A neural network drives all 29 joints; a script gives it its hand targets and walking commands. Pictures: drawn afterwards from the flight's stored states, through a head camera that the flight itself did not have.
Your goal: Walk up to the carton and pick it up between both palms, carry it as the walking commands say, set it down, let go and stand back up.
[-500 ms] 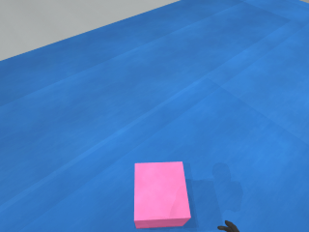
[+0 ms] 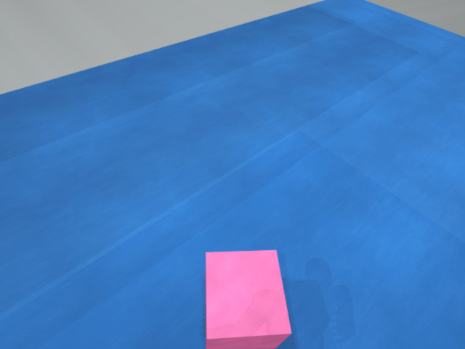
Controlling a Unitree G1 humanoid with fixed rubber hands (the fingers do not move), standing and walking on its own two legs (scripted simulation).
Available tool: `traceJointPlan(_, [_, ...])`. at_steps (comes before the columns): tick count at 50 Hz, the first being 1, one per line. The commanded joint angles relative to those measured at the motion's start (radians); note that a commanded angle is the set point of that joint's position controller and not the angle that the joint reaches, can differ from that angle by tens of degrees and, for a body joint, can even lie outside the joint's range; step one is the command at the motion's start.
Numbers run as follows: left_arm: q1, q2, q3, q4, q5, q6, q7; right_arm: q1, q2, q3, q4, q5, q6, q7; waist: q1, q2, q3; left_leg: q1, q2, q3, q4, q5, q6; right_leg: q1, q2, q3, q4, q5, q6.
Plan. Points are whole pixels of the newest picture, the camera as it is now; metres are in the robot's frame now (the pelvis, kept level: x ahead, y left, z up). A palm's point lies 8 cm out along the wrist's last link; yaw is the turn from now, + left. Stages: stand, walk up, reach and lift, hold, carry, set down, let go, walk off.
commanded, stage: walk up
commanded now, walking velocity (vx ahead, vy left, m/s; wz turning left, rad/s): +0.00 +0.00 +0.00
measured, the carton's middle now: (241, 301) +0.40 -0.07 -0.64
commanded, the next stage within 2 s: stand in 1.58 s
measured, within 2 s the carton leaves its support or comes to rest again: neither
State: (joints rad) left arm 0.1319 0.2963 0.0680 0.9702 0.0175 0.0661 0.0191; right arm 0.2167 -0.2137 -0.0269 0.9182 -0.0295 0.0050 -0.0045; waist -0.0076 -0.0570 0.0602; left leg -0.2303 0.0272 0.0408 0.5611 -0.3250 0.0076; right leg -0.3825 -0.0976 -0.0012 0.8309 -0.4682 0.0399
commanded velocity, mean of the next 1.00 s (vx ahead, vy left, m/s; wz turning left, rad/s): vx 0.00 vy -0.03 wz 0.06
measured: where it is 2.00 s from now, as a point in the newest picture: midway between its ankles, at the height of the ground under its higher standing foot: outside the picture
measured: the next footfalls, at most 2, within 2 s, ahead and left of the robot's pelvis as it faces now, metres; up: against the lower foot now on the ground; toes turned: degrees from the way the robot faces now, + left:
right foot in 0.36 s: +0.00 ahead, -0.17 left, +0.00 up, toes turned +7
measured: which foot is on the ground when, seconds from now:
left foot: down 0.00-1.00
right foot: up 0.00-0.34, down 0.36-1.00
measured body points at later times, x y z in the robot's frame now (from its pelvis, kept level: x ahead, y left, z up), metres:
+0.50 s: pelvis -0.02 -0.05 +0.01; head +0.00 -0.07 +0.46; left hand +0.07 +0.19 -0.13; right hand -0.03 -0.30 -0.15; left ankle -0.03 +0.09 -0.72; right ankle -0.04 -0.17 -0.73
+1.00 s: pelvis -0.04 -0.05 +0.00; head -0.02 -0.04 +0.45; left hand -0.03 +0.21 -0.15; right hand +0.01 -0.30 -0.14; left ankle -0.03 +0.08 -0.73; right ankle -0.05 -0.17 -0.73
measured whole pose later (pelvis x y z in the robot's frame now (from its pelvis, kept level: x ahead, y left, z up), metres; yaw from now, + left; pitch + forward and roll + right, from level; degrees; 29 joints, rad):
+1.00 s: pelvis -0.04 -0.05 +0.00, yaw +3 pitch +1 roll -1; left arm 0.23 0.25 0.05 1.07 0.02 0.03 0.04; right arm 0.23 -0.20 -0.03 1.04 -0.04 0.00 -0.03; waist -0.01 -0.02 0.02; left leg -0.27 0.03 -0.03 0.50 -0.24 -0.02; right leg -0.26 -0.03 -0.09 0.57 -0.34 0.03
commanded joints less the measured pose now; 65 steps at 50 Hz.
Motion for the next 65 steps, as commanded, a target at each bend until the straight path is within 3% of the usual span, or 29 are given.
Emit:
traceJointPlan(1, [0.064, 0.048, -0.002, 0.002, -0.005, -0.012, -0.019, -0.068, -0.146, -0.019, -0.047, 0.0, -0.025, -0.018, 0.037, 0.271, -0.053, 0.065, 0.195, -0.15, -0.26, 0.516, 0.089, 0.012, 0.045, 0.021, 0.021, 0.07, -0.015])
traceJointPlan(5, [0.023, 0.022, -0.013, 0.014, -0.005, -0.012, -0.015, 0.008, -0.154, -0.023, -0.017, -0.01, -0.032, -0.026, -0.002, 0.22, -0.076, 0.155, 0.265, -0.159, -0.224, 0.673, 0.13, 0.026, 0.058, 0.013, -0.092, 0.043, -0.009])
traceJointPlan(8, [-0.031, 0.058, 0.005, -0.008, 0.004, 0.009, -0.017, 0.108, -0.221, -0.062, 0.023, -0.007, -0.016, -0.045, -0.047, 0.172, -0.057, 0.237, 0.41, -0.324, -0.223, 0.652, 0.196, -0.132, 0.039, 0.031, 0.025, -0.004, 0.01])
traceJointPlan(9, [-0.046, 0.054, 0.008, -0.019, 0.007, 0.01, -0.022, 0.119, -0.226, -0.068, 0.031, -0.005, -0.013, -0.052, -0.051, 0.154, -0.066, 0.246, 0.424, -0.323, -0.216, 0.638, 0.21, -0.166, 0.025, 0.049, 0.074, -0.006, 0.013])
traceJointPlan(12, [-0.041, 0.02, -0.004, -0.024, -0.001, 0.001, -0.034, 0.069, -0.201, -0.064, 0.025, -0.014, -0.015, -0.048, -0.04, 0.21, -0.086, 0.177, 0.345, -0.219, -0.212, 0.598, 0.181, -0.098, 0.035, 0.04, 0.018, 0.028, 0.013])
traceJointPlan(14, [-0.005, -0.018, -0.022, -0.007, -0.019, -0.012, -0.032, 0.0, -0.166, -0.05, 0.015, -0.016, -0.017, -0.031, -0.023, 0.296, -0.098, 0.084, 0.258, -0.12, -0.219, 0.58, 0.132, 0.072, 0.074, -0.011, -0.161, 0.071, 0.006])
traceJointPlan(16, [0.051, -0.042, -0.031, 0.021, -0.018, -0.034, -0.026, 0.004, -0.16, -0.045, 0.056, 0.0, -0.002, -0.016, 0.005, 0.316, -0.101, 0.082, 0.158, -0.054, -0.195, 0.472, 0.073, 0.207, 0.113, -0.079, -0.454, 0.248, -0.002])
traceJointPlan(17, [0.089, -0.013, -0.022, 0.043, -0.004, -0.047, -0.016, 0.037, -0.144, -0.038, 0.071, 0.008, 0.002, -0.012, 0.013, 0.241, -0.117, 0.035, 0.122, -0.042, -0.153, 0.39, 0.042, 0.329, 0.081, -0.067, -0.552, 0.318, -0.01])
traceJointPlan(18, [0.13, 0.038, -0.013, 0.059, 0.013, -0.062, -0.01, 0.083, -0.096, -0.021, 0.075, 0.01, 0.005, -0.011, 0.008, 0.1, -0.128, -0.036, 0.081, -0.043, -0.09, 0.205, 0.011, 0.416, -0.032, 0.034, -0.579, 0.399, -0.028])
traceJointPlan(19, [0.088, 0.107, -0.011, 0.04, 0.021, -0.075, -0.009, 0.105, -0.055, -0.008, 0.057, 0.013, 0.011, -0.01, -0.019, -0.1, -0.088, -0.094, 0.014, -0.015, -0.049, -0.024, -0.029, 0.341, -0.2, 0.212, -0.598, 0.559, -0.084])
traceJointPlan(20, [0.032, 0.103, -0.013, 0.035, 0.016, -0.073, -0.009, 0.09, -0.088, -0.014, 0.077, 0.018, 0.025, -0.018, -0.012, -0.186, -0.065, -0.031, 0.029, 0.003, 0.004, -0.138, -0.021, 0.233, -0.216, 0.218, -0.598, 0.486, -0.159])
traceJointPlan(22, [-0.025, 0.059, -0.028, 0.028, 0.014, -0.073, 0.0, 0.075, -0.086, -0.012, 0.104, 0.022, 0.029, -0.013, -0.024, -0.153, -0.019, -0.019, 0.022, -0.021, 0.022, -0.066, -0.02, 0.212, -0.162, 0.156, -0.616, 0.424, -0.146])
traceJointPlan(26, [0.001, 0.044, -0.032, 0.056, -0.002, -0.075, 0.009, 0.101, -0.062, 0.001, 0.147, 0.02, 0.004, -0.017, -0.022, -0.092, -0.045, 0.057, 0.037, -0.012, -0.142, 0.115, -0.032, 0.259, -0.112, 0.076, -0.558, 0.572, -0.131])
traceJointPlan(31, [0.049, -0.021, -0.043, 0.102, -0.011, -0.073, 0.013, 0.085, -0.067, 0.001, 0.177, 0.013, -0.016, -0.021, -0.002, 0.078, -0.019, 0.1, 0.093, -0.078, -0.272, 0.286, -0.012, 0.245, -0.004, 0.016, -0.545, 0.379, -0.055])
traceJointPlan(36, [0.061, 0.074, -0.013, 0.098, -0.012, -0.07, 0.026, 0.056, -0.11, -0.02, 0.159, 0.005, -0.016, -0.024, 0.002, 0.06, 0.016, -0.014, 0.089, -0.088, -0.189, 0.298, -0.019, 0.269, -0.031, -0.028, -0.497, 0.344, -0.043])
traceJointPlan(40, [0.088, 0.047, -0.009, 0.09, -0.006, -0.057, 0.034, 0.071, -0.053, -0.011, 0.141, -0.002, -0.009, -0.024, -0.008, 0.021, -0.024, -0.027, 0.049, -0.052, -0.078, 0.214, -0.018, 0.191, -0.089, 0.026, -0.521, 0.273, -0.081])
traceJointPlan(43, [0.078, 0.037, -0.01, 0.08, -0.003, -0.049, 0.032, 0.077, -0.06, -0.01, 0.128, -0.006, -0.007, -0.025, -0.016, 0.022, -0.026, -0.016, 0.065, -0.078, -0.087, 0.245, -0.012, 0.147, -0.071, 0.0, -0.499, 0.253, -0.075])
traceJointPlan(45, [0.086, 0.015, -0.011, 0.078, -0.002, -0.043, 0.028, 0.08, -0.093, -0.017, 0.117, -0.01, -0.014, -0.028, -0.02, 0.096, -0.043, -0.008, 0.136, -0.176, -0.156, 0.3, 0.021, 0.136, -0.007, -0.071, -0.409, 0.248, -0.044])
traceJointPlan(47, [0.115, -0.016, -0.011, 0.075, 0.003, -0.039, 0.023, 0.099, -0.158, -0.038, 0.112, -0.019, -0.016, -0.032, -0.026, 0.22, -0.064, 0.011, 0.247, -0.341, -0.256, 0.294, 0.104, 0.086, 0.058, -0.104, -0.267, 0.148, -0.004])
traceJointPlan(49, [0.129, -0.031, -0.011, 0.066, 0.005, -0.038, 0.017, 0.065, -0.162, -0.041, 0.097, -0.019, -0.014, -0.035, -0.02, 0.254, -0.066, -0.008, 0.281, -0.359, -0.274, 0.34, 0.14, 0.075, 0.064, -0.076, -0.178, 0.074, 0.002])
traceJointPlan(52, [0.21, -0.038, -0.015, 0.071, 0.0, -0.058, 0.017, -0.015, -0.129, -0.032, 0.088, -0.005, 0.0, -0.032, 0.036, 0.229, -0.066, -0.075, 0.172, -0.213, -0.193, 0.336, 0.069, 0.201, 0.052, -0.076, -0.403, 0.202, -0.01])
traceJointPlan(53, [0.235, -0.004, -0.008, 0.071, 0.008, -0.067, 0.02, -0.01, -0.101, -0.024, 0.085, 0.001, 0.001, -0.028, 0.038, 0.17, -0.062, -0.13, 0.115, -0.176, -0.144, 0.242, 0.024, 0.261, -0.005, -0.026, -0.488, 0.268, -0.024])
traceJointPlan(54, [0.226, 0.057, 0.003, 0.063, 0.011, -0.073, 0.02, 0.013, -0.055, -0.012, 0.077, 0.003, 0.003, -0.023, 0.023, 0.005, -0.068, -0.178, 0.006, -0.094, -0.038, 0.112, -0.019, 0.271, -0.119, 0.122, -0.567, 0.292, -0.061])
traceJointPlan(55, [0.21, 0.087, 0.01, 0.063, 0.011, -0.073, 0.018, 0.014, -0.062, -0.014, 0.073, 0.001, 0.013, -0.027, 0.021, -0.097, -0.049, -0.157, -0.018, -0.03, 0.071, -0.021, -0.033, 0.194, -0.222, 0.213, -0.603, 0.309, -0.14])
traceJointPlan(56, [0.184, 0.073, 0.005, 0.052, 0.012, -0.073, 0.023, 0.02, -0.067, -0.018, 0.074, 0.001, 0.021, -0.026, 0.014, -0.112, -0.026, -0.168, -0.014, -0.02, 0.222, -0.131, -0.035, 0.166, -0.267, 0.229, -0.61, 0.349, -0.186])
traceJointPlan(58, [0.142, 0.015, -0.013, 0.052, 0.009, -0.078, 0.028, 0.043, -0.044, -0.019, 0.104, 0.005, 0.023, -0.022, -0.009, -0.055, -0.008, -0.132, 0.013, -0.031, 0.333, -0.16, -0.034, 0.127, -0.241, 0.165, -0.592, 0.493, -0.201])
traceJointPlan(61, [0.138, -0.003, -0.032, 0.075, 0.013, -0.083, 0.026, 0.042, -0.017, 0.001, 0.132, 0.014, 0.011, -0.018, -0.006, -0.11, -0.027, -0.058, -0.001, -0.004, 0.088, -0.11, -0.031, 0.212, -0.144, 0.079, -0.54, 0.592, -0.169])
traceJointPlan(63, [0.168, 0.007, -0.032, 0.103, 0.009, -0.079, 0.022, 0.046, -0.019, 0.006, 0.145, 0.017, 0.004, -0.025, -0.014, -0.088, -0.033, 0.02, -0.005, 0.008, -0.136, 0.057, -0.029, 0.236, -0.137, 0.064, -0.504, 0.631, -0.147])
traceJointPlan(65, [0.193, -0.048, -0.041, 0.111, 0.002, -0.081, 0.019, 0.069, -0.057, -0.001, 0.163, 0.008, -0.013, -0.034, -0.016, -0.006, -0.067, 0.175, 0.088, -0.08, -0.281, 0.295, -0.012, 0.175, -0.075, 0.014, -0.446, 0.538, -0.08])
